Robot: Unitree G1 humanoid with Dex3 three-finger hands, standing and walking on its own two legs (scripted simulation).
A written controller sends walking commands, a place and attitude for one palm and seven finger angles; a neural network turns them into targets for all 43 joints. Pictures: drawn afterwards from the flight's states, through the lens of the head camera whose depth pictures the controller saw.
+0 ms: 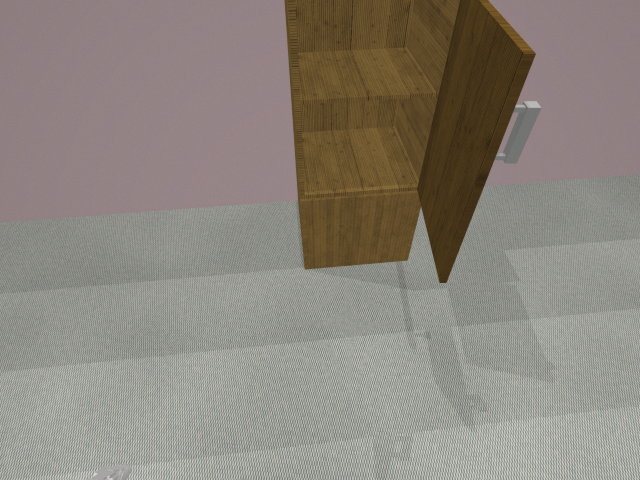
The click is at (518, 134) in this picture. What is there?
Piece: cupboard door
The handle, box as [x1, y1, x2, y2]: [495, 101, 540, 163]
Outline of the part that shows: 536,101 523,101 521,105 515,106 513,112 519,113 503,152 497,153 495,159 502,159 505,163 516,163 540,109 540,106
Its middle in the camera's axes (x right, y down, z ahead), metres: +0.36 -0.20 +0.75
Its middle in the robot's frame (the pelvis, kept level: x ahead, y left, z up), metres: +0.72 -0.32 +0.06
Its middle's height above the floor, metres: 0.83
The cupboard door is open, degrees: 83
